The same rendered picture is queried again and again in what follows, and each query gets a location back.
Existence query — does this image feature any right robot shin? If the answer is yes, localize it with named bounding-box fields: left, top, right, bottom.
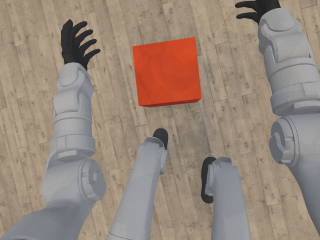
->
left=205, top=156, right=240, bottom=197

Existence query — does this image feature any robot right forearm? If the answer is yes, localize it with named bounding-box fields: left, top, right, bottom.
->
left=258, top=8, right=320, bottom=117

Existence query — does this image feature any robot left foot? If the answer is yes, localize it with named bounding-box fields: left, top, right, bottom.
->
left=152, top=128, right=168, bottom=150

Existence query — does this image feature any robot right hand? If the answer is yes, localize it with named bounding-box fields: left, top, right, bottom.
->
left=235, top=0, right=281, bottom=25

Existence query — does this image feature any left robot upper arm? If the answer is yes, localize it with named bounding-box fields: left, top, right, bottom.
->
left=0, top=158, right=107, bottom=240

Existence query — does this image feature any robot left forearm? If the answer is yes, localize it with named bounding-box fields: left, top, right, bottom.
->
left=41, top=62, right=96, bottom=203

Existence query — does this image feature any carton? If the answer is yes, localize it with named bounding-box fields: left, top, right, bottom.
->
left=132, top=37, right=202, bottom=108

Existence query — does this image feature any robot left hand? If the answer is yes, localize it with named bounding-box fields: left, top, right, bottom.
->
left=60, top=19, right=101, bottom=71

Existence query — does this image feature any right robot upper arm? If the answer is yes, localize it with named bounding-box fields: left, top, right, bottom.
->
left=269, top=113, right=320, bottom=236

